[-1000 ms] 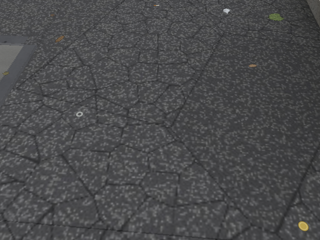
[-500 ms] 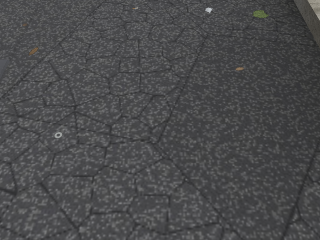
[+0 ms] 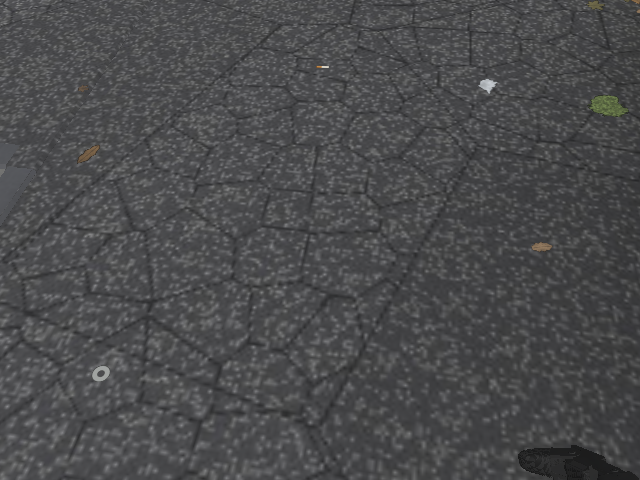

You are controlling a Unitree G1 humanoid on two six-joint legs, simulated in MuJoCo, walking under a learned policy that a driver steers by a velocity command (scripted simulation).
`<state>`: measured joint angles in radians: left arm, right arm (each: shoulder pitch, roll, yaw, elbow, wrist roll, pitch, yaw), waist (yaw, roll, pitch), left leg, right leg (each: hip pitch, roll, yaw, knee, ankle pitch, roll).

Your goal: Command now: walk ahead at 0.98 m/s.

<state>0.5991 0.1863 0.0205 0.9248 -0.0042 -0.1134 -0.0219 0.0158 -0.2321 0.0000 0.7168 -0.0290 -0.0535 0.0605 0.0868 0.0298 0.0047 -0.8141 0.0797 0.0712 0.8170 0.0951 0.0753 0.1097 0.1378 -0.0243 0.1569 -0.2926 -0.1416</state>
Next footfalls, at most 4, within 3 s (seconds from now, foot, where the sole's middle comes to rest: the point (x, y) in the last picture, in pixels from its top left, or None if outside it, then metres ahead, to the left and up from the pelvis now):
0.16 left None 0.34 0.05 -0.77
0.60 right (439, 353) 0.80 -0.15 -0.77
1.04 left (350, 223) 1.19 0.07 -0.77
1.48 right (334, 119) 1.64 0.15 -0.77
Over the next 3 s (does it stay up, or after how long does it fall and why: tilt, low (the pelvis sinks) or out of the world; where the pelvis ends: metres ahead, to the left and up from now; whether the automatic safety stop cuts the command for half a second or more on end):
stays up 2.25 1.16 0.01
